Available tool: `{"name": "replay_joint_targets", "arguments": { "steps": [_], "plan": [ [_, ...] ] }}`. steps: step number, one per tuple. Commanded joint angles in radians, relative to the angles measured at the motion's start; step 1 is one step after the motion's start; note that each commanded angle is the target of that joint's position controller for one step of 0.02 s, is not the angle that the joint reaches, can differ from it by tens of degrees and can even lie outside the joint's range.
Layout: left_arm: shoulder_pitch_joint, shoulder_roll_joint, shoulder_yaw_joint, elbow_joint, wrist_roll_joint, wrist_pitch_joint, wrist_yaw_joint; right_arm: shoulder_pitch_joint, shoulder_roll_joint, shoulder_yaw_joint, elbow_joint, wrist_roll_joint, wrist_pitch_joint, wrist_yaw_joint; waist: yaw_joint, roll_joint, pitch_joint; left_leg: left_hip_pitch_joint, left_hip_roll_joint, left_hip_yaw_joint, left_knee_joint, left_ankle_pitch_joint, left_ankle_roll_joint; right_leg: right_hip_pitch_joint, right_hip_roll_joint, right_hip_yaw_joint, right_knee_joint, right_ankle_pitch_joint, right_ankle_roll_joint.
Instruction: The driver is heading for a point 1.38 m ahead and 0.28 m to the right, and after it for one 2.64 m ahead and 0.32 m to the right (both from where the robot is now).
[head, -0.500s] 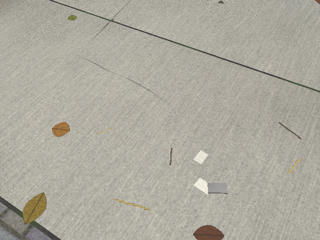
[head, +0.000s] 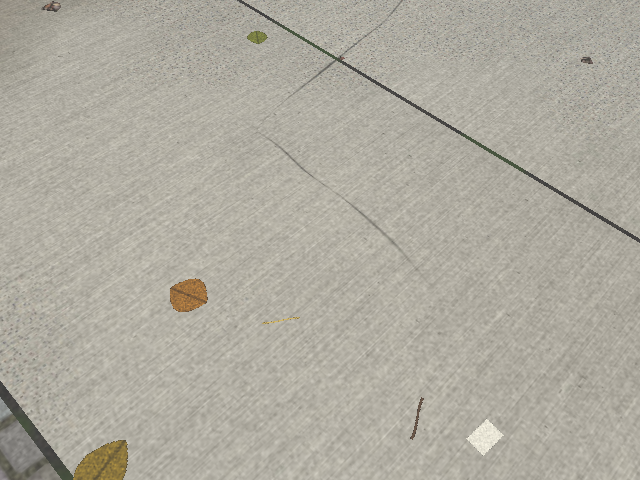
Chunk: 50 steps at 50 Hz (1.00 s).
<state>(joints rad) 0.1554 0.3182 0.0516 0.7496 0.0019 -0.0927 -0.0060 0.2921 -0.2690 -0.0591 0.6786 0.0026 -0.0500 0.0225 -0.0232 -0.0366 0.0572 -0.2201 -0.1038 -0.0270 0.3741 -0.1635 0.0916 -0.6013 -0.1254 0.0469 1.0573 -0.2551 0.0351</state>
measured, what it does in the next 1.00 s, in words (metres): walks ahead: right foot, then left foot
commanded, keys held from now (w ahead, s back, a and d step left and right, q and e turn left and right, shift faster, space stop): w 0.62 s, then w+e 0.38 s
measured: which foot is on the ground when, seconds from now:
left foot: down 0.00-0.30, up 0.32-0.82, down 0.84-1.00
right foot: up 0.00-0.28, down 0.30-0.84, up 0.86-1.00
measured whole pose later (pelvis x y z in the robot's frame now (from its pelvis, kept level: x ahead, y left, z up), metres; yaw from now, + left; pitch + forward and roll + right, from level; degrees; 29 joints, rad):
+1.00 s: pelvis +0.56 -0.01 +0.00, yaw -7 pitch +1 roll +1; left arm 0.31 0.32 0.06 0.83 -0.03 -0.04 0.00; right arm 0.19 -0.25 -0.05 0.77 -0.01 -0.10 0.01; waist 0.00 -0.05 0.03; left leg -0.27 -0.01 0.08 0.42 -0.17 0.03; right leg -0.48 -0.06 0.05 1.14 -0.35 -0.01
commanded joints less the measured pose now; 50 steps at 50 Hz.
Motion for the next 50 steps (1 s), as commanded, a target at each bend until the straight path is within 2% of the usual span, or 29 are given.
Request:
{"name": "replay_joint_targets", "arguments": {
  "steps": [1, 4, 6, 10, 13, 14, 15, 16, 17, 18, 19, 20, 21, 22, 25, 27, 31, 33, 36, 39, 40, 41, 42, 43, 44, 45, 47, 48, 50],
  "plan": [
    [0.006, 0.062, 0.015, -0.047, 0.008, 0.006, 0.003, -0.024, -0.153, -0.038, -0.049, 0.000, -0.028, -0.019, 0.019, 0.079, -0.061, 0.036, 0.255, -0.189, -0.188, 0.306, 0.180, -0.041, -0.013, -0.006, -0.131, 0.152, 0.030],
    [-0.088, 0.038, 0.005, -0.065, 0.001, 0.000, -0.007, 0.012, -0.160, -0.036, -0.018, 0.004, -0.026, -0.026, -0.023, 0.091, -0.037, 0.037, 0.223, -0.133, -0.194, 0.219, 0.136, -0.004, 0.019, -0.017, -0.344, 0.347, 0.025],
    [-0.150, 0.031, 0.000, -0.080, -0.008, -0.005, -0.016, 0.047, -0.171, -0.038, 0.008, 0.009, -0.026, -0.027, -0.050, 0.096, -0.011, 0.044, 0.240, -0.140, -0.205, 0.143, 0.130, 0.022, 0.040, -0.024, -0.431, 0.412, 0.016],
    [-0.211, 0.052, 0.004, -0.111, -0.011, -0.015, -0.037, 0.101, -0.177, -0.041, 0.057, 0.014, -0.015, -0.029, -0.062, 0.100, 0.020, 0.192, 0.309, -0.184, -0.145, 0.174, 0.122, -0.035, 0.055, -0.006, -0.528, 0.340, -0.029],
    [-0.155, 0.074, 0.013, -0.104, -0.009, -0.020, -0.044, 0.097, -0.189, -0.048, 0.074, 0.014, -0.001, -0.035, -0.023, 0.126, -0.008, 0.267, 0.332, -0.196, -0.061, 0.358, 0.092, 0.046, 0.084, -0.030, -0.560, 0.210, -0.074],
    [-0.076, 0.094, 0.025, -0.084, -0.007, -0.021, -0.039, 0.079, -0.194, -0.047, 0.072, 0.013, 0.004, -0.036, 0.025, 0.129, -0.059, 0.265, 0.304, -0.172, 0.033, 0.531, 0.074, 0.167, 0.117, -0.064, -0.582, 0.196, -0.098],
    [0.062, 0.134, 0.045, -0.047, -0.003, -0.022, -0.032, 0.075, -0.174, -0.037, 0.069, 0.006, 0.008, -0.037, 0.092, 0.110, -0.164, 0.208, 0.248, -0.129, 0.210, 0.601, 0.046, 0.384, 0.110, -0.065, -0.574, 0.238, -0.134],
    [0.222, 0.207, 0.061, -0.028, 0.009, -0.021, -0.027, 0.120, -0.120, -0.015, 0.048, -0.016, 0.005, -0.038, 0.127, -0.013, -0.332, -0.023, 0.165, -0.089, 0.523, 0.337, 0.003, 0.724, -0.081, 0.157, -0.517, 0.279, -0.222],
    [0.291, 0.231, 0.070, 0.008, 0.002, -0.014, -0.035, 0.238, -0.037, 0.008, 0.055, 0.005, -0.013, -0.032, 0.088, -0.286, -0.442, -0.365, 0.004, -0.072, 0.828, -0.368, -0.062, 0.993, -0.253, 0.615, -0.664, 0.004, -0.352],
    [0.286, 0.138, 0.044, 0.006, -0.021, -0.013, -0.036, 0.160, -0.134, -0.009, 0.059, 0.022, -0.024, -0.027, 0.128, -0.172, -0.374, -0.483, 0.051, -0.160, 0.926, -0.409, -0.054, 0.966, -0.239, 0.670, -0.745, -0.187, -0.318],
    [0.205, 0.109, 0.033, -0.006, -0.018, -0.009, -0.030, 0.050, -0.172, -0.020, 0.027, 0.036, -0.031, -0.024, 0.123, -0.095, -0.224, -0.537, 0.104, -0.121, 0.926, -0.317, -0.049, 0.832, -0.215, 0.531, -0.768, -0.173, -0.279],
    [0.140, 0.094, 0.025, -0.017, -0.005, -0.003, -0.028, -0.023, -0.165, -0.017, 0.014, 0.021, -0.034, -0.027, 0.103, 0.002, -0.128, -0.510, 0.151, -0.081, 0.874, -0.235, -0.046, 0.685, -0.168, 0.416, -0.792, -0.059, -0.250],
    [0.102, 0.089, 0.023, -0.021, 0.005, -0.004, -0.027, -0.028, -0.151, -0.020, 0.008, 0.013, -0.035, -0.027, 0.069, -0.014, -0.087, -0.480, 0.181, -0.074, 0.822, -0.177, -0.054, 0.588, -0.150, 0.361, -0.814, 0.042, -0.263],
    [0.085, 0.071, 0.016, -0.022, 0.012, -0.008, -0.026, -0.007, -0.140, -0.021, 0.015, 0.009, -0.031, -0.026, 0.043, -0.032, -0.085, -0.423, 0.206, -0.076, 0.789, -0.145, -0.060, 0.530, -0.123, 0.315, -0.837, 0.115, -0.260],
    [0.087, 0.074, 0.016, -0.005, -0.002, -0.018, -0.024, 0.016, -0.097, -0.014, 0.030, 0.007, -0.013, -0.028, 0.018, -0.043, -0.072, -0.396, 0.223, -0.049, 0.697, -0.112, -0.084, 0.465, -0.096, 0.207, -0.892, 0.223, -0.276],
    [0.107, 0.100, 0.023, 0.012, -0.004, -0.017, -0.017, -0.052, -0.085, -0.008, 0.008, -0.001, -0.011, -0.030, 0.030, -0.025, -0.043, -0.444, 0.234, -0.040, 0.596, -0.032, -0.105, 0.460, -0.095, 0.161, -0.921, 0.282, -0.284],
    [0.148, 0.117, 0.026, 0.037, -0.012, -0.004, -0.006, -0.178, -0.058, 0.003, -0.016, 0.001, -0.025, -0.019, 0.071, -0.021, -0.022, -0.415, 0.213, -0.010, 0.341, 0.195, -0.110, 0.470, -0.045, 0.053, -0.935, 0.316, -0.240],
    [0.202, 0.123, 0.028, 0.062, -0.021, 0.003, -0.003, -0.257, -0.051, 0.006, -0.038, 0.003, -0.033, -0.012, 0.100, -0.013, -0.004, -0.380, 0.188, 0.002, 0.248, 0.251, -0.114, 0.475, -0.044, 0.056, -0.925, 0.305, -0.236],
    [0.249, 0.131, 0.032, 0.087, -0.027, 0.022, 0.004, -0.332, -0.062, 0.004, -0.063, 0.010, -0.047, 0.004, 0.112, -0.018, 0.014, -0.379, 0.163, -0.012, 0.163, 0.237, -0.109, 0.544, -0.078, 0.099, -0.876, 0.303, -0.235],
    [0.243, 0.150, 0.043, 0.094, -0.029, 0.037, 0.015, -0.307, -0.100, -0.009, -0.060, 0.011, -0.060, 0.013, 0.070, -0.043, -0.005, -0.298, 0.146, -0.026, 0.103, 0.150, -0.085, 0.598, -0.113, 0.154, -0.800, 0.341, -0.209],
    [0.226, 0.157, 0.046, 0.092, -0.029, 0.041, 0.017, -0.250, -0.119, -0.018, -0.045, 0.010, -0.064, 0.010, 0.031, -0.052, -0.034, -0.204, 0.130, -0.010, 0.081, 0.122, -0.069, 0.590, -0.103, 0.151, -0.740, 0.422, -0.196],
    [0.217, 0.140, 0.039, 0.088, -0.025, 0.043, 0.018, -0.127, -0.157, -0.039, -0.008, 0.006, -0.066, 0.002, -0.031, -0.039, -0.114, -0.015, 0.121, 0.007, 0.058, 0.123, -0.041, 0.552, -0.052, 0.120, -0.605, 0.504, -0.169],
    [0.203, 0.086, 0.018, 0.063, -0.008, 0.040, 0.016, 0.042, -0.213, -0.058, 0.019, -0.012, -0.067, -0.009, -0.105, 0.012, -0.265, 0.275, 0.249, -0.103, 0.116, 0.129, 0.017, 0.395, 0.008, 0.083, -0.349, 0.367, -0.132],
    [0.329, -0.027, -0.015, 0.036, -0.010, 0.025, 0.014, 0.128, -0.303, -0.081, 0.040, -0.021, -0.053, -0.013, -0.068, 0.265, -0.420, 0.644, 0.502, -0.503, 0.075, -0.009, 0.157, 0.016, 0.161, -0.015, 0.015, -0.112, -0.060],
    [0.319, 0.038, -0.002, 0.049, -0.033, 0.013, 0.012, 0.137, -0.217, -0.060, 0.041, -0.011, -0.047, -0.012, -0.087, 0.296, -0.443, 0.621, 0.527, -0.678, -0.032, -0.171, 0.183, -0.105, 0.144, 0.081, 0.172, -0.331, -0.054],
    [0.237, 0.116, 0.023, 0.029, -0.051, 0.011, 0.011, 0.071, -0.160, -0.041, 0.038, -0.004, -0.047, -0.014, -0.086, 0.216, -0.278, 0.494, 0.491, -0.532, -0.060, -0.209, 0.137, -0.168, 0.094, 0.088, 0.219, -0.261, -0.059],
    [0.154, 0.101, 0.029, 0.010, -0.036, 0.020, 0.015, -0.043, -0.100, -0.022, 0.042, -0.006, -0.048, -0.014, -0.038, 0.142, -0.124, 0.253, 0.415, -0.320, -0.123, -0.084, 0.098, -0.128, 0.027, 0.055, 0.159, -0.121, -0.052],
    [0.164, 0.087, 0.034, 0.012, -0.032, 0.032, 0.014, -0.078, -0.079, -0.016, 0.047, -0.013, -0.054, -0.013, -0.006, 0.160, -0.091, 0.171, 0.386, -0.242, -0.159, -0.031, 0.086, -0.077, 0.000, 0.062, 0.124, -0.078, -0.049],
    [0.180, 0.043, 0.029, 0.008, -0.034, 0.058, 0.010, -0.112, -0.083, -0.022, 0.059, -0.014, -0.065, -0.012, 0.025, 0.156, -0.060, 0.081, 0.375, -0.146, -0.215, 0.046, 0.093, -0.026, -0.015, 0.051, 0.096, -0.040, -0.038]
  ]
}}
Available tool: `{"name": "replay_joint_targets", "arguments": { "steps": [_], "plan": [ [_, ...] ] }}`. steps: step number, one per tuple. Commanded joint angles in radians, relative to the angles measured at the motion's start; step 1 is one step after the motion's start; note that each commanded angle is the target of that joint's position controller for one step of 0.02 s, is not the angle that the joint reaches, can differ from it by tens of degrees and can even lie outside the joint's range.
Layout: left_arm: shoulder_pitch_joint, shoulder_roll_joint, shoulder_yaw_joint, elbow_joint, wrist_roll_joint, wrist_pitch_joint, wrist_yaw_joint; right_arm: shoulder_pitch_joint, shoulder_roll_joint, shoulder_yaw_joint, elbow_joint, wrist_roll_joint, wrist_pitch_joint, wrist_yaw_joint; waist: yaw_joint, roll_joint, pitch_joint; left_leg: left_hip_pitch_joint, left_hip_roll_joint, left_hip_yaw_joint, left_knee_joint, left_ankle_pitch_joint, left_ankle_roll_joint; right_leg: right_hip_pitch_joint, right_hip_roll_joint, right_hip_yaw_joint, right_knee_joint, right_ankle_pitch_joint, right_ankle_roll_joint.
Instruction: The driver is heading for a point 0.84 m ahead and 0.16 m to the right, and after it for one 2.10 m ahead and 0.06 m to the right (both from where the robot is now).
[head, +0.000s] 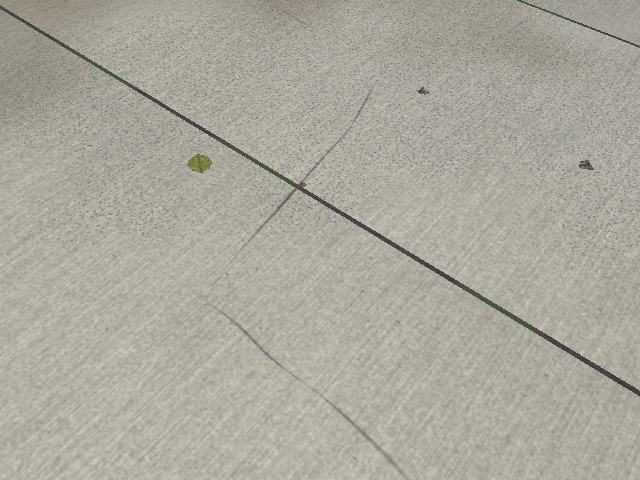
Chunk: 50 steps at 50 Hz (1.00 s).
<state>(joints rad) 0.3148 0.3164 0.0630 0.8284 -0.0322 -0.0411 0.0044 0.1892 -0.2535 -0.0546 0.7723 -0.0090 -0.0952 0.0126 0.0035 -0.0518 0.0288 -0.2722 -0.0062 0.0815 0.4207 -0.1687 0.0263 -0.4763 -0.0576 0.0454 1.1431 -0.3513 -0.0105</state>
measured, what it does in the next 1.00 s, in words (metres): walks ahead, turning right: right foot, then left foot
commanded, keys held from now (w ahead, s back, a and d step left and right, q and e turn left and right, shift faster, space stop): e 0.48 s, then no key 0.44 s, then w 0.08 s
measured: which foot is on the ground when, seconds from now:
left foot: down 0.00-0.30, up 0.32-0.72, down 0.74-1.00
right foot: up 0.00-0.28, down 0.30-1.00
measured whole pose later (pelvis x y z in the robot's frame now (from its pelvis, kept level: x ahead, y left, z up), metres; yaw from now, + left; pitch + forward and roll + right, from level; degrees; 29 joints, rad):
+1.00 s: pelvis +0.23 -0.01 -0.01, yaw -22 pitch -1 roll +0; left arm 0.20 0.26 0.05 0.72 0.01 0.04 0.01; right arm 0.18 -0.23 -0.01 0.84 -0.01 -0.03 0.00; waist 0.00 -0.02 0.01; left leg -0.24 0.00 -0.01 0.55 -0.30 0.00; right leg -0.26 0.02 0.09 0.54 -0.28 0.01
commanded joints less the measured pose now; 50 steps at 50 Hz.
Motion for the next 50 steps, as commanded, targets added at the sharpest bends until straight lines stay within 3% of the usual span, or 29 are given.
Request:
{"name": "replay_joint_targets", "arguments": {
  "steps": [1, 4, 6, 8, 12, 14, 15, 16, 17, 18, 19, 20, 21, 23, 26, 28, 33, 36, 37, 38, 39, 40, 43, 44, 46, 47, 48, 50],
  "plan": [
    [0.006, 0.037, 0.019, -0.083, 0.002, 0.017, 0.001, -0.023, -0.109, -0.030, -0.028, -0.005, -0.025, -0.003, 0.007, 0.151, -0.006, 0.105, 0.280, -0.207, -0.272, 0.156, 0.166, -0.154, -0.082, 0.050, -0.012, 0.075, 0.018],
    [-0.034, 0.023, 0.016, -0.118, 0.019, 0.026, -0.002, -0.045, -0.149, -0.042, -0.010, -0.008, -0.020, -0.017, 0.023, 0.128, 0.007, 0.087, 0.260, -0.050, -0.247, 0.458, 0.166, -0.142, -0.069, 0.020, -0.176, 0.192, 0.043],
    [-0.086, 0.005, 0.009, -0.138, 0.021, 0.023, -0.019, -0.052, -0.166, -0.046, -0.006, -0.004, -0.007, -0.030, 0.004, 0.126, -0.001, 0.079, 0.229, 0.039, -0.230, 0.498, 0.147, -0.077, -0.051, -0.027, -0.325, 0.321, 0.037],
    [-0.142, 0.006, 0.009, -0.166, 0.023, 0.023, -0.036, -0.025, -0.184, -0.050, 0.008, 0.005, 0.007, -0.039, -0.020, 0.119, -0.019, 0.124, 0.238, 0.065, -0.202, 0.521, 0.139, -0.043, -0.031, -0.052, -0.422, 0.386, 0.027],
    [-0.162, 0.059, 0.032, -0.211, 0.031, 0.040, -0.058, -0.029, -0.221, -0.065, 0.019, 0.042, 0.036, -0.043, -0.002, 0.133, -0.040, 0.233, 0.287, 0.069, -0.067, 0.571, 0.106, -0.013, -0.001, -0.075, -0.508, 0.263, -0.025],
    [-0.043, 0.106, 0.060, -0.192, 0.034, 0.042, -0.055, -0.050, -0.219, -0.068, 0.014, 0.056, 0.050, -0.046, 0.069, 0.111, -0.096, 0.222, 0.248, 0.099, 0.158, 0.632, 0.061, 0.149, 0.064, -0.116, -0.611, 0.276, -0.074],
    [0.042, 0.171, 0.087, -0.172, 0.035, 0.040, -0.036, 0.006, -0.189, -0.059, 0.021, 0.038, 0.051, -0.042, 0.095, 0.009, -0.152, 0.136, 0.174, 0.122, 0.374, 0.478, 0.002, 0.322, 0.066, -0.065, -0.681, 0.539, -0.113],
    [0.037, 0.276, 0.103, -0.192, 0.035, 0.046, -0.010, 0.074, -0.097, -0.029, -0.006, -0.028, 0.050, -0.032, 0.019, -0.259, -0.210, -0.182, 0.043, 0.129, 0.713, -0.313, -0.077, 0.566, -0.177, 0.275, -0.617, 1.060, -0.235],
    [0.005, 0.269, 0.086, -0.242, 0.053, 0.032, -0.019, 0.120, -0.117, -0.018, -0.015, -0.019, 0.046, -0.021, 0.014, -0.234, -0.411, -0.341, -0.070, -0.094, 0.964, -0.580, -0.102, 0.698, -0.341, 0.633, -0.700, 0.903, -0.430],
    [-0.030, 0.204, 0.074, -0.261, 0.042, 0.025, -0.031, 0.043, -0.183, -0.035, -0.014, 0.015, 0.049, -0.016, 0.060, -0.074, -0.393, -0.383, -0.017, -0.183, 0.984, -0.490, -0.083, 0.652, -0.288, 0.548, -0.748, 0.740, -0.392],
    [-0.075, 0.169, 0.063, -0.257, 0.028, 0.020, -0.029, -0.016, -0.175, -0.032, -0.035, 0.024, 0.054, -0.020, 0.043, -0.032, -0.286, -0.411, 0.011, -0.173, 0.929, -0.403, -0.068, 0.553, -0.236, 0.447, -0.761, 0.607, -0.334],
    [-0.109, 0.145, 0.057, -0.254, 0.019, 0.023, -0.023, -0.035, -0.164, -0.031, -0.026, 0.010, 0.061, -0.034, 0.021, 0.034, -0.214, -0.403, 0.044, -0.176, 0.851, -0.341, -0.068, 0.450, -0.193, 0.393, -0.781, 0.507, -0.285],
    [-0.140, 0.129, 0.052, -0.259, 0.020, 0.029, -0.013, -0.044, -0.176, -0.036, -0.029, 0.002, 0.071, -0.044, -0.002, 0.016, -0.177, -0.355, 0.059, -0.182, 0.778, -0.302, -0.067, 0.354, -0.168, 0.361, -0.800, 0.462, -0.263],
    [-0.164, 0.135, 0.053, -0.275, 0.041, 0.037, -0.002, -0.026, -0.162, -0.035, -0.025, 0.002, 0.085, -0.045, -0.027, -0.029, -0.166, -0.264, 0.034, -0.165, 0.677, -0.260, -0.071, 0.255, -0.126, 0.328, -0.825, 0.451, -0.246],
    [-0.155, 0.150, 0.060, -0.279, 0.038, 0.044, 0.015, -0.018, -0.133, -0.024, -0.013, 0.003, 0.091, -0.050, -0.021, -0.034, -0.193, -0.215, 0.022, -0.158, 0.541, -0.222, -0.097, 0.235, -0.116, 0.296, -0.818, 0.448, -0.245],
    [-0.164, 0.143, 0.057, -0.278, 0.037, 0.051, 0.023, -0.027, -0.126, -0.020, -0.011, 0.005, 0.098, -0.048, -0.011, -0.049, -0.194, -0.170, 0.028, -0.154, 0.481, -0.171, -0.106, 0.196, -0.102, 0.284, -0.825, 0.341, -0.232],
    [-0.163, 0.115, 0.041, -0.259, 0.046, 0.064, 0.015, -0.056, -0.129, -0.018, -0.023, 0.009, 0.095, -0.039, 0.018, -0.094, -0.139, -0.101, 0.030, -0.137, 0.332, -0.163, -0.092, 0.161, -0.097, 0.324, -0.828, 0.117, -0.210],
    [-0.160, 0.081, 0.021, -0.240, 0.037, 0.071, 0.012, -0.004, -0.111, -0.015, -0.006, 0.002, 0.078, -0.021, -0.017, -0.079, -0.121, 0.047, 0.020, -0.104, 0.055, -0.027, -0.043, 0.139, -0.063, 0.314, -0.770, 0.088, -0.151],
    [-0.116, 0.056, 0.012, -0.223, 0.041, 0.068, 0.011, 0.002, -0.141, -0.018, -0.011, -0.015, 0.073, -0.018, -0.006, -0.025, -0.110, 0.103, 0.092, -0.172, -0.019, 0.028, -0.010, 0.103, -0.020, 0.277, -0.720, 0.042, -0.096],
    [-0.054, 0.028, 0.006, -0.218, 0.055, 0.061, 0.009, -0.004, -0.219, -0.031, -0.023, -0.031, 0.073, -0.022, 0.050, 0.170, -0.116, 0.134, 0.259, -0.342, -0.065, 0.143, 0.065, 0.051, 0.100, 0.154, -0.556, -0.092, -0.033],
    [-0.112, 0.055, 0.016, -0.242, 0.046, 0.053, 0.012, -0.040, -0.195, -0.024, -0.012, -0.043, 0.074, -0.020, 0.042, 0.303, -0.065, -0.017, 0.334, -0.458, -0.133, 0.071, 0.172, 0.064, 0.132, 0.065, -0.516, -0.125, 0.004],
    [-0.145, 0.093, 0.026, -0.235, 0.050, 0.051, 0.015, -0.106, -0.157, -0.013, -0.037, -0.039, 0.067, -0.020, 0.033, 0.260, -0.047, -0.055, 0.305, -0.433, -0.143, 0.023, 0.174, 0.127, 0.095, 0.073, -0.463, -0.087, 0.023],
    [-0.147, 0.036, 0.017, -0.207, 0.058, 0.065, 0.013, -0.127, -0.147, -0.007, -0.024, -0.001, 0.057, -0.027, 0.032, 0.226, -0.058, -0.012, 0.212, -0.312, -0.083, 0.063, 0.101, 0.208, 0.071, 0.047, -0.559, 0.065, 0.043],
    [-0.148, 0.013, 0.010, -0.201, 0.056, 0.066, 0.010, -0.103, -0.136, -0.001, -0.011, 0.001, 0.058, -0.026, 0.033, 0.211, -0.058, -0.004, 0.183, -0.279, -0.062, 0.090, 0.078, 0.249, 0.068, 0.040, -0.629, 0.128, 0.040],
    [-0.156, 0.031, 0.009, -0.199, 0.053, 0.068, 0.010, -0.045, -0.121, 0.005, 0.006, -0.006, 0.053, -0.018, 0.009, 0.176, -0.076, 0.014, 0.140, -0.247, -0.026, 0.066, 0.035, 0.312, 0.039, 0.068, -0.679, 0.289, 0.027],
    [-0.144, 0.056, 0.013, -0.186, 0.047, 0.072, 0.014, 0.010, -0.119, 0.009, 0.016, -0.013, 0.047, -0.011, -0.023, 0.136, -0.104, -0.008, 0.107, -0.227, -0.045, -0.032, 0.018, 0.356, 0.037, 0.068, -0.648, 0.274, 0.008],
    [-0.120, 0.050, 0.016, -0.164, 0.043, 0.075, 0.012, -0.001, -0.126, 0.009, 0.022, -0.009, 0.050, -0.011, -0.009, 0.117, -0.094, 0.004, 0.080, -0.191, -0.052, -0.188, 0.010, 0.309, 0.066, 0.046, -0.637, 0.114, -0.007],
    [-0.114, 0.039, 0.014, -0.155, 0.040, 0.066, 0.009, -0.015, -0.169, -0.006, 0.020, 0.011, 0.064, -0.020, -0.014, 0.151, -0.012, -0.003, 0.107, -0.239, -0.073, -0.479, 0.053, 0.170, 0.105, -0.001, -0.596, -0.125, -0.020]
  ]
}}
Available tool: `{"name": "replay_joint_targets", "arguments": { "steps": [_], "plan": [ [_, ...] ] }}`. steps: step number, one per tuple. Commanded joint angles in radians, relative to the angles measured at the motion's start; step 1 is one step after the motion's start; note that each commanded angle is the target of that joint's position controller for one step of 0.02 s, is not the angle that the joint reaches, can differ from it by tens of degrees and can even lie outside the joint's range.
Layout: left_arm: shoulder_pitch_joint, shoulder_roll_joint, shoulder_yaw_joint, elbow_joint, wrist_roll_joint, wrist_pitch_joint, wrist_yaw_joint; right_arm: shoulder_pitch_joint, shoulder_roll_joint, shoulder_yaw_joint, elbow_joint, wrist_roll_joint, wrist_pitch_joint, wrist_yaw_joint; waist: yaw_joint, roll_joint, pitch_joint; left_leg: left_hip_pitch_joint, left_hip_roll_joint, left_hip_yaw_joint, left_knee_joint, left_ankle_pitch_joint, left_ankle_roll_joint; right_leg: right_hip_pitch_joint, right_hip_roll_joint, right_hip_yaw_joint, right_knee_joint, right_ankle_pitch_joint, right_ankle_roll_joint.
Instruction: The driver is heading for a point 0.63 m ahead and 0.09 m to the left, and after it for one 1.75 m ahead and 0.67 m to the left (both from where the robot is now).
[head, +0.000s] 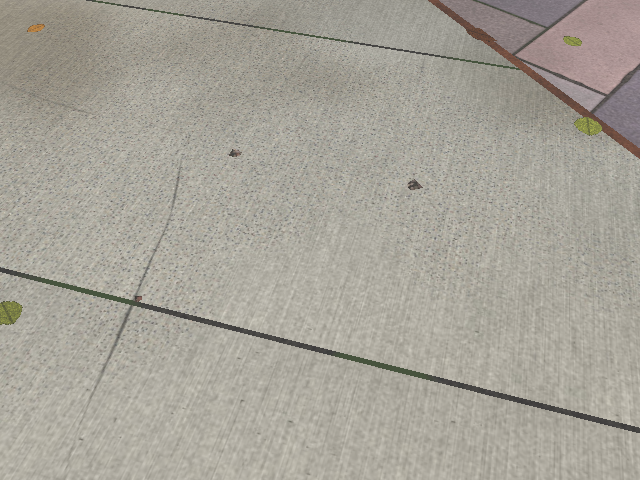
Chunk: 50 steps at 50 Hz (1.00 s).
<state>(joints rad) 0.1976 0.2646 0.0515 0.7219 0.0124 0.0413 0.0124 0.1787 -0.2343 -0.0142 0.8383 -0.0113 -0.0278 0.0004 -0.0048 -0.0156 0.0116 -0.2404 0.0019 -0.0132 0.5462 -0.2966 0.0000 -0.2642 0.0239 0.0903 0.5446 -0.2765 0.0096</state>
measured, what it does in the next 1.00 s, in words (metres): walks ahead: left foot, then right foot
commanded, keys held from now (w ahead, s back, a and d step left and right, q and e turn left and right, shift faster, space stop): w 0.52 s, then no key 0.48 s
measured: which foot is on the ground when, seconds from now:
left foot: down 0.00-0.14, up 0.16-0.54, down 0.56-1.00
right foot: down 0.00-0.56, up 0.58-0.96, down 0.98-1.00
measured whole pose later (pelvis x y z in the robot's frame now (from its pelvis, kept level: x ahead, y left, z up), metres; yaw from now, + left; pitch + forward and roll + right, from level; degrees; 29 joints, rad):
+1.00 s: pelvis +0.34 +0.04 +0.00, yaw +0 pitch +0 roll +2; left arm 0.15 0.25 0.04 0.79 0.01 0.00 0.04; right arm 0.18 -0.25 -0.02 0.94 -0.01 -0.04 0.01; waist -0.02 -0.03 0.01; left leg -0.19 -0.08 0.06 0.42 -0.24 0.06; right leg -0.33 -0.07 0.06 0.47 -0.15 0.04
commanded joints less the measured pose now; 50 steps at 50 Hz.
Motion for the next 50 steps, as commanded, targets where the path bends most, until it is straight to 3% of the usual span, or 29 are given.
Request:
{"name": "replay_joint_targets", "arguments": {
  "steps": [1, 4, 6, 7, 8, 9, 10, 11, 13, 16, 19, 21, 24, 26, 27, 28, 29, 30, 31, 32, 33, 34, 37, 40, 44, 46, 48, 49, 50],
  "plan": [
    [-0.009, 0.090, 0.026, -0.052, -0.009, -0.029, 0.001, 0.012, -0.200, -0.050, -0.046, 0.018, 0.000, -0.013, -0.015, 0.118, 0.047, -0.039, 0.146, -0.210, -0.234, -0.434, 0.114, -0.101, 0.023, -0.063, 0.036, -0.213, -0.046],
    [0.001, 0.061, 0.021, -0.043, -0.026, -0.077, -0.007, 0.033, -0.217, -0.060, -0.041, 0.029, -0.003, -0.022, -0.009, 0.160, 0.105, -0.062, 0.265, -0.361, -0.302, -0.492, 0.194, -0.120, -0.010, -0.103, 0.097, -0.133, -0.059],
    [0.101, 0.066, 0.028, -0.001, -0.028, -0.099, -0.013, -0.052, -0.182, -0.052, -0.064, 0.035, -0.006, -0.016, 0.054, 0.140, 0.099, -0.166, 0.195, -0.250, -0.236, -0.383, 0.152, 0.049, -0.020, -0.084, -0.024, -0.114, -0.091],
    [0.169, 0.106, 0.040, 0.027, -0.024, -0.108, -0.013, -0.096, -0.131, -0.038, -0.088, 0.036, -0.012, -0.014, 0.072, 0.038, 0.096, -0.226, 0.096, -0.122, -0.088, -0.279, 0.098, 0.108, -0.074, 0.049, -0.122, -0.199, -0.123],
    [0.251, 0.175, 0.059, 0.050, -0.026, -0.115, -0.015, -0.120, -0.086, -0.028, -0.114, 0.033, -0.032, -0.012, 0.081, -0.181, 0.082, -0.360, -0.023, 0.039, 0.188, -0.155, 0.030, 0.224, -0.203, 0.320, -0.259, -0.307, -0.197],
    [0.308, 0.208, 0.065, 0.048, -0.020, -0.123, -0.024, -0.151, -0.125, -0.037, -0.140, 0.034, -0.054, -0.011, 0.119, -0.280, 0.081, -0.523, -0.042, 0.000, 0.374, -0.251, 0.020, 0.321, -0.346, 0.593, -0.356, -0.231, -0.296],
    [0.299, 0.177, 0.054, 0.046, -0.013, -0.133, -0.023, -0.139, -0.156, -0.051, -0.136, 0.045, -0.069, -0.005, 0.093, -0.197, 0.076, -0.610, 0.001, -0.055, 0.520, -0.280, 0.035, 0.371, -0.378, 0.607, -0.331, -0.143, -0.315],
    [0.279, 0.157, 0.048, 0.037, -0.014, -0.139, -0.020, -0.114, -0.150, -0.050, -0.123, 0.050, -0.078, 0.004, 0.072, -0.127, 0.048, -0.650, 0.034, -0.066, 0.574, -0.211, 0.056, 0.414, -0.360, 0.536, -0.311, -0.087, -0.296],
    [0.248, 0.129, 0.037, 0.032, -0.018, -0.134, -0.015, -0.131, -0.134, -0.049, -0.113, 0.039, -0.083, 0.020, 0.065, -0.062, 0.039, -0.661, 0.085, -0.052, 0.527, -0.069, 0.070, 0.415, -0.316, 0.383, -0.329, 0.033, -0.245],
    [0.252, 0.098, 0.024, 0.042, -0.022, -0.115, -0.008, -0.188, -0.090, -0.036, -0.126, 0.028, -0.076, 0.045, 0.071, -0.078, 0.048, -0.541, 0.075, 0.010, 0.325, 0.069, 0.027, 0.329, -0.236, 0.191, -0.382, 0.198, -0.210],
    [0.270, 0.144, 0.034, 0.051, -0.023, -0.108, 0.003, -0.252, -0.065, -0.020, -0.149, 0.029, -0.074, 0.055, 0.086, -0.083, 0.058, -0.393, 0.035, 0.045, 0.113, 0.210, -0.003, 0.233, -0.204, 0.089, -0.403, 0.218, -0.196],
    [0.288, 0.165, 0.040, 0.064, -0.026, -0.109, 0.003, -0.276, -0.086, -0.021, -0.160, 0.035, -0.072, 0.057, 0.090, -0.102, 0.072, -0.311, 0.021, 0.049, 0.054, 0.269, -0.004, 0.187, -0.227, 0.081, -0.418, 0.203, -0.196],
    [0.275, 0.171, 0.045, 0.081, -0.036, -0.108, 0.003, -0.265, -0.132, -0.033, -0.171, 0.038, -0.071, 0.055, 0.054, -0.109, 0.090, -0.264, 0.026, 0.024, 0.000, 0.271, 0.034, 0.223, -0.272, 0.075, -0.400, 0.265, -0.172],
    [0.252, 0.181, 0.049, 0.084, -0.033, -0.101, 0.004, -0.168, -0.173, -0.055, -0.148, 0.031, -0.070, 0.047, -0.012, -0.107, 0.026, -0.119, -0.007, 0.050, -0.021, 0.234, 0.072, 0.251, -0.252, 0.027, -0.261, 0.546, -0.138],
    [0.248, 0.169, 0.044, 0.084, -0.027, -0.094, 0.007, -0.030, -0.205, -0.076, -0.106, 0.024, -0.067, 0.038, -0.078, -0.091, -0.057, 0.061, -0.028, 0.064, -0.035, 0.247, 0.097, 0.218, -0.203, -0.015, -0.080, 0.693, -0.107],
    [0.253, 0.142, 0.031, 0.062, -0.009, -0.089, 0.014, 0.129, -0.257, -0.092, -0.074, 0.009, -0.066, 0.028, -0.136, -0.022, -0.193, 0.330, 0.100, -0.069, -0.003, 0.327, 0.143, 0.062, -0.152, -0.042, 0.182, 0.533, -0.064],
    [0.387, 0.003, -0.008, 0.050, -0.007, -0.101, 0.010, 0.203, -0.355, -0.109, -0.056, -0.008, -0.059, 0.029, -0.075, 0.288, -0.353, 0.639, 0.375, -0.531, -0.095, 0.306, 0.315, -0.284, 0.035, -0.071, 0.595, -0.109, 0.022],
    [0.381, 0.072, 0.007, 0.081, -0.023, -0.115, 0.011, 0.189, -0.268, -0.087, -0.054, 0.012, -0.057, 0.035, -0.088, 0.264, -0.378, 0.582, 0.395, -0.696, -0.224, 0.301, 0.328, -0.347, 0.036, 0.062, 0.738, -0.322, 0.024],
    [0.289, 0.141, 0.028, 0.064, -0.048, -0.118, 0.009, 0.095, -0.222, -0.072, -0.065, 0.018, -0.058, 0.034, -0.068, 0.190, -0.212, 0.433, 0.367, -0.526, -0.220, 0.353, 0.291, -0.403, -0.016, 0.042, 0.784, -0.278, 0.017],
    [0.224, 0.146, 0.028, 0.053, -0.044, -0.115, 0.014, 0.023, -0.184, -0.061, -0.076, 0.015, -0.058, 0.034, -0.040, 0.105, -0.138, 0.297, 0.324, -0.387, -0.220, 0.466, 0.266, -0.379, -0.067, 0.003, 0.748, -0.209, 0.012],
    [0.189, 0.141, 0.032, 0.051, -0.026, -0.108, 0.020, -0.026, -0.151, -0.052, -0.076, 0.009, -0.059, 0.037, -0.013, 0.066, -0.087, 0.178, 0.279, -0.287, -0.233, 0.570, 0.248, -0.338, -0.097, -0.012, 0.689, -0.165, 0.014],
    [0.199, 0.129, 0.035, 0.054, -0.017, -0.095, 0.024, -0.050, -0.137, -0.048, -0.071, -0.004, -0.064, 0.038, 0.019, 0.088, -0.085, 0.095, 0.246, -0.217, -0.253, 0.632, 0.231, -0.257, -0.126, -0.006, 0.634, -0.128, 0.011],
    [0.224, 0.070, 0.026, 0.067, -0.010, -0.065, 0.030, -0.085, -0.121, -0.040, -0.042, -0.018, -0.078, 0.037, 0.063, 0.098, -0.090, -0.031, 0.211, -0.109, -0.294, 0.759, 0.250, -0.129, -0.125, -0.018, 0.497, -0.058, 0.027],
    [0.135, 0.048, 0.012, 0.043, -0.001, -0.055, 0.033, -0.102, -0.150, -0.045, -0.017, -0.012, -0.067, 0.021, 0.053, 0.102, -0.091, -0.047, 0.188, -0.050, -0.304, 0.724, 0.239, -0.085, -0.129, -0.028, 0.271, 0.054, 0.036],
    [0.030, 0.084, 0.017, 0.031, -0.012, -0.044, 0.028, -0.049, -0.180, -0.048, 0.025, -0.007, -0.038, 0.012, 0.007, 0.077, -0.078, -0.014, 0.198, -0.080, -0.316, 0.479, 0.227, -0.047, -0.112, -0.030, 0.112, 0.132, 0.035],
    [-0.003, 0.091, 0.019, 0.025, -0.008, -0.043, 0.028, -0.044, -0.173, -0.042, 0.038, 0.000, -0.027, 0.011, 0.005, 0.073, -0.055, -0.004, 0.200, -0.106, -0.298, 0.348, 0.217, -0.022, -0.103, -0.033, 0.030, 0.116, 0.023],
    [0.002, 0.096, 0.020, 0.032, 0.007, -0.048, 0.029, -0.032, -0.136, -0.026, 0.050, 0.011, -0.019, 0.010, 0.027, 0.050, -0.046, -0.021, 0.151, -0.100, -0.243, 0.232, 0.157, 0.089, -0.099, -0.036, -0.136, 0.236, 0.000],
    [0.004, 0.134, 0.027, 0.029, 0.011, -0.051, 0.035, 0.004, -0.111, -0.015, 0.058, -0.001, -0.021, 0.010, 0.014, 0.006, -0.061, -0.042, 0.107, -0.081, -0.198, 0.180, 0.110, 0.162, -0.154, 0.020, -0.154, 0.413, -0.017],
    [-0.014, 0.191, 0.037, 0.025, 0.003, -0.048, 0.040, 0.097, -0.112, -0.018, 0.073, -0.013, -0.027, 0.014, -0.053, -0.083, -0.087, -0.088, 0.038, -0.042, -0.173, 0.095, 0.072, 0.232, -0.203, 0.058, -0.099, 0.520, -0.056]
  ]
}}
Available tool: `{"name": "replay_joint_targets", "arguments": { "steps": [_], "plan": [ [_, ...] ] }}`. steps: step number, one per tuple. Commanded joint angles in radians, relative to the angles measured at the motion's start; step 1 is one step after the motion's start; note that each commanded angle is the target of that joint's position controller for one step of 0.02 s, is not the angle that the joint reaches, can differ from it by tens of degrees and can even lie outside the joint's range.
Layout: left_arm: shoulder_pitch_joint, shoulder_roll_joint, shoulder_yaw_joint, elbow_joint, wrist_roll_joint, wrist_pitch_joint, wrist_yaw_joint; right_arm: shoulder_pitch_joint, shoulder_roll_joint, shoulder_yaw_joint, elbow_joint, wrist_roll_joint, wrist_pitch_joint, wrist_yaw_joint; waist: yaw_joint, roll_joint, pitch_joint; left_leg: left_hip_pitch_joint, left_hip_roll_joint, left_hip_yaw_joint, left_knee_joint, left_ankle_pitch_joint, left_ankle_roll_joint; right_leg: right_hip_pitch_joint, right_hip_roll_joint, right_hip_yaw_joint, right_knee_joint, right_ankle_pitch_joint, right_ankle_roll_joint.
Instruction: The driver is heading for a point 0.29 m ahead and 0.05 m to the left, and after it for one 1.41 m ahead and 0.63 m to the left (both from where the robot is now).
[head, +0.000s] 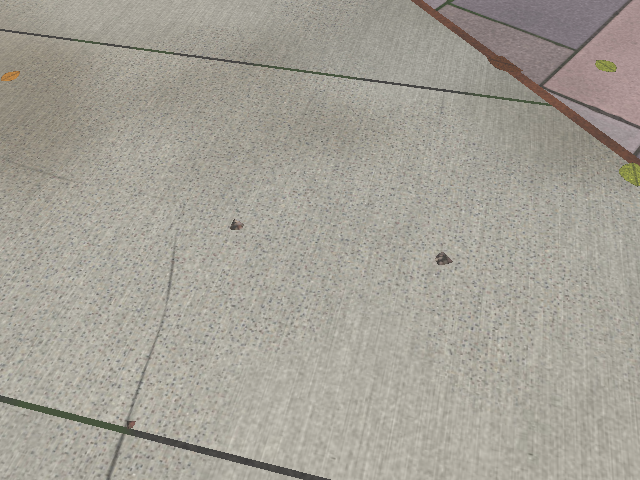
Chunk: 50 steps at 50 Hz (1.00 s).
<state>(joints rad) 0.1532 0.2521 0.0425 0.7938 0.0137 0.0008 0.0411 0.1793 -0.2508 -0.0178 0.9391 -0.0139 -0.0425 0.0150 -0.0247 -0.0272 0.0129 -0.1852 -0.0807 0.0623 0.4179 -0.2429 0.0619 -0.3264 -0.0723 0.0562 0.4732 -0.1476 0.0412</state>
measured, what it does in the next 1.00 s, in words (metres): steps on the spot, turning left: left foot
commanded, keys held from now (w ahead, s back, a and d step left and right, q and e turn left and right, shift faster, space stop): no key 0.24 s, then q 0.58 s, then w+q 0.04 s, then w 0.02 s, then w+e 0.12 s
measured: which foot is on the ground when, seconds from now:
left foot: down 0.00-0.58, up 0.60-0.80, down 0.82-1.00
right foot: down 0.00-0.80, up 0.82-1.00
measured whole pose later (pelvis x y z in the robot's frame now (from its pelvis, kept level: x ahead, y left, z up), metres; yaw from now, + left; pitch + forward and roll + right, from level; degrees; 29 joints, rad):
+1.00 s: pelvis +0.00 +0.04 +0.01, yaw +20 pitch +1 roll -3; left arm 0.10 0.32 0.10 0.91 -0.01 -0.02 0.03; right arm 0.28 -0.25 -0.06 0.84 0.00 -0.02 -0.01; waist -0.02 -0.03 0.01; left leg -0.19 -0.02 -0.01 0.41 -0.24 0.07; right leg -0.56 -0.06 -0.01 1.02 -0.24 0.01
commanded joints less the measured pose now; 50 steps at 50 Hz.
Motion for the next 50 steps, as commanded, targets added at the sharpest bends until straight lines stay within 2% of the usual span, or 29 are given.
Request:
{"name": "replay_joint_targets", "arguments": {
  "steps": [1, 2, 3, 7, 13, 16, 19, 23, 26, 27, 28, 29, 30, 31, 32, 33, 34, 36, 38, 39, 40, 41, 42, 43, 44, 45, 46, 47, 50],
  "plan": [
    [0.011, 0.162, 0.042, -0.028, -0.008, -0.003, 0.004, 0.100, -0.082, -0.009, -0.020, -0.004, -0.008, -0.005, -0.033, -0.122, -0.106, -0.096, 0.094, -0.077, -0.066, 0.015, -0.013, 0.245, -0.077, 0.076, -0.019, 0.249, -0.104],
    [-0.008, 0.113, 0.033, -0.030, -0.009, -0.002, -0.005, 0.043, -0.109, -0.011, -0.022, -0.001, 0.000, -0.008, 0.001, -0.082, -0.076, -0.073, 0.094, -0.070, -0.058, 0.026, -0.022, 0.206, -0.037, 0.054, -0.024, 0.192, -0.085],
    [-0.014, 0.095, 0.026, -0.025, -0.002, -0.003, -0.009, 0.016, -0.116, -0.013, -0.023, 0.004, 0.009, -0.013, 0.012, -0.050, -0.066, -0.080, 0.097, -0.070, -0.046, 0.052, -0.020, 0.204, -0.025, 0.041, -0.026, 0.213, -0.069],
    [-0.005, 0.115, 0.030, 0.020, -0.009, -0.021, -0.013, 0.017, -0.125, -0.015, -0.008, 0.005, 0.032, -0.022, 0.010, -0.028, -0.074, -0.021, 0.113, -0.079, -0.019, 0.216, -0.016, 0.210, -0.010, 0.025, 0.000, 0.334, -0.067],
    [-0.032, 0.120, 0.030, 0.075, -0.010, -0.017, -0.007, 0.004, -0.123, -0.018, 0.021, 0.014, 0.048, -0.027, 0.009, 0.014, -0.070, 0.006, 0.119, -0.087, -0.004, 0.288, -0.017, 0.221, 0.003, 0.004, 0.006, 0.332, -0.068],
    [-0.039, 0.160, 0.048, 0.083, -0.013, -0.007, 0.015, -0.044, -0.172, -0.035, -0.008, 0.029, 0.055, -0.030, 0.018, 0.035, -0.062, -0.037, 0.122, -0.119, 0.033, 0.342, 0.007, 0.226, 0.009, -0.026, 0.042, 0.291, -0.070],
    [-0.020, 0.154, 0.059, 0.092, -0.015, 0.008, 0.031, -0.050, -0.180, -0.050, -0.034, 0.033, 0.062, -0.034, 0.021, 0.051, -0.056, -0.093, 0.136, -0.173, 0.065, 0.317, 0.036, 0.213, 0.011, -0.055, 0.082, 0.231, -0.073],
    [-0.038, 0.137, 0.067, 0.076, -0.008, 0.014, 0.034, -0.043, -0.196, -0.067, -0.072, 0.028, 0.066, -0.045, 0.013, 0.078, -0.039, -0.159, 0.164, -0.277, 0.069, 0.232, 0.075, 0.169, 0.018, -0.070, 0.123, 0.137, -0.068],
    [-0.037, 0.140, 0.072, 0.064, -0.006, 0.007, 0.028, -0.046, -0.206, -0.075, -0.103, 0.027, 0.067, -0.052, 0.018, 0.075, -0.049, -0.205, 0.161, -0.323, 0.092, 0.188, 0.078, 0.182, 0.007, -0.058, 0.113, 0.098, -0.078],
    [-0.014, 0.150, 0.076, 0.067, -0.006, 0.005, 0.027, -0.055, -0.200, -0.075, -0.116, 0.027, 0.068, -0.053, 0.030, 0.051, -0.059, -0.245, 0.147, -0.309, 0.127, 0.157, 0.063, 0.220, -0.023, -0.037, 0.086, 0.099, -0.095],
    [0.029, 0.166, 0.081, 0.075, -0.003, 0.003, 0.029, -0.064, -0.185, -0.072, -0.130, 0.029, 0.070, -0.054, 0.050, 0.002, -0.076, -0.305, 0.120, -0.262, 0.199, 0.098, 0.033, 0.281, -0.087, 0.009, 0.037, 0.122, -0.131],
    [0.082, 0.194, 0.087, 0.087, 0.002, 0.000, 0.029, -0.065, -0.157, -0.066, -0.143, 0.033, 0.076, -0.055, 0.071, -0.089, -0.102, -0.355, 0.061, -0.156, 0.351, 0.003, -0.016, 0.334, -0.219, 0.119, -0.057, 0.186, -0.205],
    [0.057, 0.203, 0.083, 0.074, 0.009, -0.008, 0.032, -0.054, -0.143, -0.067, -0.154, 0.030, 0.084, -0.051, 0.073, -0.221, -0.116, -0.400, 0.036, -0.068, 0.610, -0.392, -0.060, 0.326, -0.393, 0.267, -0.144, 0.303, -0.317],
    [0.029, 0.188, 0.070, 0.051, 0.015, -0.016, 0.038, -0.059, -0.182, -0.084, -0.159, 0.029, 0.090, -0.043, 0.065, -0.147, -0.113, -0.416, 0.098, -0.109, 0.803, -0.447, -0.078, 0.276, -0.440, 0.282, -0.178, 0.307, -0.359],
    [-0.056, 0.190, 0.066, 0.028, 0.007, -0.022, 0.044, -0.043, -0.182, -0.092, -0.160, 0.043, 0.101, -0.038, 0.018, -0.097, -0.083, -0.379, 0.146, -0.147, 0.813, -0.390, -0.079, 0.200, -0.397, 0.197, -0.185, 0.227, -0.312],
    [-0.136, 0.199, 0.068, 0.016, -0.005, -0.025, 0.043, -0.020, -0.154, -0.086, -0.155, 0.049, 0.113, -0.034, -0.018, -0.093, -0.046, -0.330, 0.174, -0.136, 0.707, -0.331, -0.080, 0.134, -0.325, 0.079, -0.196, 0.138, -0.241],
    [-0.161, 0.212, 0.072, 0.016, -0.007, -0.027, 0.041, -0.027, -0.137, -0.081, -0.155, 0.042, 0.121, -0.031, -0.014, -0.107, -0.029, -0.277, 0.173, -0.095, 0.625, -0.285, -0.085, 0.097, -0.281, -0.006, -0.194, 0.125, -0.202],
    [-0.144, 0.225, 0.079, 0.032, -0.005, -0.016, 0.037, -0.031, -0.120, -0.076, -0.168, 0.033, 0.123, -0.013, -0.001, -0.124, -0.042, -0.153, 0.153, -0.031, 0.473, -0.241, -0.085, 0.061, -0.229, -0.124, -0.155, 0.176, -0.178],
    [-0.124, 0.224, 0.079, 0.044, -0.023, -0.007, 0.028, 0.011, -0.133, -0.088, -0.167, 0.033, 0.125, 0.004, -0.014, -0.102, -0.085, -0.071, 0.121, 0.024, 0.305, -0.125, -0.070, 0.102, -0.241, -0.152, -0.088, 0.177, -0.173],
    [-0.120, 0.214, 0.076, 0.051, -0.035, -0.001, 0.022, 0.061, -0.132, -0.095, -0.152, 0.032, 0.127, 0.006, -0.034, -0.085, -0.101, 0.002, 0.092, 0.054, 0.195, -0.040, -0.048, 0.087, -0.236, -0.173, -0.026, 0.122, -0.146],
    [-0.072, 0.176, 0.069, 0.075, -0.040, 0.006, 0.014, 0.104, -0.154, -0.108, -0.138, 0.027, 0.128, 0.002, -0.038, -0.007, -0.083, 0.076, 0.074, 0.004, 0.078, 0.018, -0.009, 0.018, -0.190, -0.216, 0.110, -0.005, -0.089],
    [-0.038, 0.118, 0.054, 0.069, -0.005, 0.017, 0.003, 0.126, -0.265, -0.136, -0.155, 0.025, 0.122, -0.018, -0.020, 0.295, -0.023, 0.169, 0.267, -0.319, -0.044, 0.342, 0.087, -0.249, -0.075, -0.296, 0.409, -0.397, 0.013],
    [-0.147, 0.100, 0.048, -0.011, 0.012, 0.010, 0.006, 0.127, -0.345, -0.137, -0.193, -0.007, 0.092, -0.015, -0.031, 0.358, -0.069, 0.087, 0.454, -0.670, -0.117, 0.295, 0.303, -0.392, 0.048, -0.120, 0.643, -0.580, 0.043],
    [-0.204, 0.139, 0.059, -0.035, -0.012, 0.002, 0.005, 0.127, -0.321, -0.135, -0.195, -0.015, 0.055, -0.004, -0.053, 0.232, -0.088, 0.078, 0.445, -0.694, -0.189, -0.055, 0.322, -0.425, 0.034, -0.011, 0.713, -0.512, 0.015],
    [-0.204, 0.162, 0.068, -0.036, -0.032, -0.009, 0.002, 0.095, -0.279, -0.124, -0.192, 0.002, 0.031, -0.009, -0.029, 0.205, -0.032, 0.077, 0.404, -0.641, -0.233, -0.368, 0.255, -0.473, 0.007, 0.009, 0.682, -0.386, -0.021],
    [-0.167, 0.190, 0.080, -0.002, -0.031, -0.017, 0.005, 0.041, -0.226, -0.107, -0.195, 0.021, 0.021, -0.019, -0.001, 0.168, 0.000, 0.074, 0.378, -0.581, -0.243, -0.460, 0.186, -0.481, -0.019, -0.002, 0.651, -0.277, -0.034],
    [-0.128, 0.193, 0.083, 0.029, -0.024, -0.024, 0.005, 0.014, -0.183, -0.091, -0.190, 0.027, 0.015, -0.029, 0.015, 0.179, 0.010, 0.073, 0.349, -0.524, -0.253, -0.419, 0.148, -0.455, -0.031, -0.002, 0.608, -0.190, -0.031],
    [-0.101, 0.180, 0.082, 0.052, -0.022, -0.031, -0.004, 0.032, -0.159, -0.081, -0.175, 0.022, 0.009, -0.036, 0.018, 0.186, 0.001, 0.082, 0.323, -0.471, -0.267, -0.361, 0.127, -0.421, -0.032, -0.010, 0.586, -0.121, -0.031],
    [-0.118, 0.141, 0.074, 0.077, -0.032, -0.052, -0.025, 0.112, -0.158, -0.079, -0.138, 0.011, -0.017, -0.042, -0.009, 0.129, 0.004, 0.185, 0.317, -0.362, -0.301, -0.177, 0.108, -0.441, -0.034, -0.017, 0.488, 0.014, -0.035]
  ]
}}
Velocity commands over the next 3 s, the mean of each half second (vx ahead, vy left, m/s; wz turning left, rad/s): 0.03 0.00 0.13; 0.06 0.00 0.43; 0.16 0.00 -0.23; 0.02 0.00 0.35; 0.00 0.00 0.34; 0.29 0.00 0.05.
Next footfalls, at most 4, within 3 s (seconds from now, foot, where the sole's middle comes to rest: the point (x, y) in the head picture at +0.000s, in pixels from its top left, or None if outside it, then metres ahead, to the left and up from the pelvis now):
0.82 left None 0.00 0.12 -0.77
1.38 right None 0.27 -0.02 -0.77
1.84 left None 0.20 0.20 -0.77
2.36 right None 0.33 0.01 -0.77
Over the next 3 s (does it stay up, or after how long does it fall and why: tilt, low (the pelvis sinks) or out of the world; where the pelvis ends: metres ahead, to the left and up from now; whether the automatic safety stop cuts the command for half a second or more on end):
stays up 0.34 0.14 0.00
